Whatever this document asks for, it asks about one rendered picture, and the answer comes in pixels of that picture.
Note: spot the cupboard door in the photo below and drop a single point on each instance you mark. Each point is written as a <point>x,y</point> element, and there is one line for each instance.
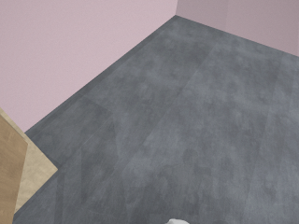
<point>13,150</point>

